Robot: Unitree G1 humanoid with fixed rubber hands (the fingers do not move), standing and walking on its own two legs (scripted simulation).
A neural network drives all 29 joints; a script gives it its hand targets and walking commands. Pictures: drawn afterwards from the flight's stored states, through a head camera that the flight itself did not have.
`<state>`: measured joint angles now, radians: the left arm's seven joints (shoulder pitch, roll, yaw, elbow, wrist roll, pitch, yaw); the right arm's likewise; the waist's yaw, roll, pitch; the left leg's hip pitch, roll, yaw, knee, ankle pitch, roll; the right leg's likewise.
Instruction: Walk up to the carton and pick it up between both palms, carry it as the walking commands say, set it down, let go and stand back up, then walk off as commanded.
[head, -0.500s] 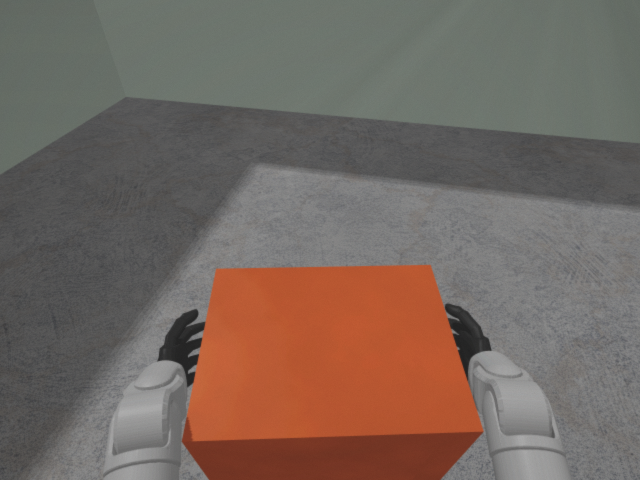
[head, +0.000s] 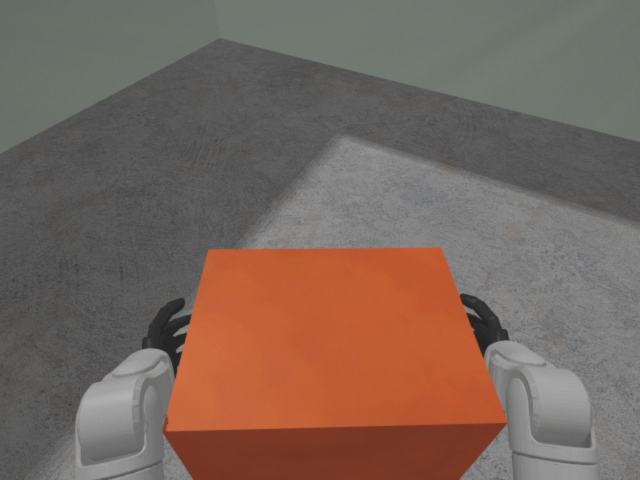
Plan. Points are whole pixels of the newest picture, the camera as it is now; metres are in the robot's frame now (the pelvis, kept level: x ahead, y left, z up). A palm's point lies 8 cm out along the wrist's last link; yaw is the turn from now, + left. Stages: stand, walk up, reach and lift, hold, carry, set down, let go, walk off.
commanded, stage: carry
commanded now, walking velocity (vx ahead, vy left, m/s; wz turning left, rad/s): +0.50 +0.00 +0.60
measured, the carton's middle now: (326, 388) +0.25 -0.01 -0.01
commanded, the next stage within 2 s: none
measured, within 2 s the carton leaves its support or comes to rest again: neither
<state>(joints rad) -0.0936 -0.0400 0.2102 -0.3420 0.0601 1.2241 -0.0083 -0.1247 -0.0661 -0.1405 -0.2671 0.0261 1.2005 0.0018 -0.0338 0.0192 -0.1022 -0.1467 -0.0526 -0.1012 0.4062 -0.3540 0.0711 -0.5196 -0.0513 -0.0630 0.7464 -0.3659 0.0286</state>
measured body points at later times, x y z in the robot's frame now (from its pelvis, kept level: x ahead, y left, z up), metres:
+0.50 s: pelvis +0.30 +0.07 -0.02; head +0.28 +0.05 +0.43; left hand +0.51 +0.30 +0.06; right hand +0.61 -0.06 +0.05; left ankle +0.37 +0.19 -0.73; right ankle +0.13 -0.14 -0.74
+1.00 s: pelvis +0.60 +0.18 -0.02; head +0.60 +0.18 +0.43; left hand +0.72 +0.48 +0.05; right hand +0.93 +0.16 +0.05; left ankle +0.40 +0.19 -0.74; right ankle +0.74 +0.13 -0.74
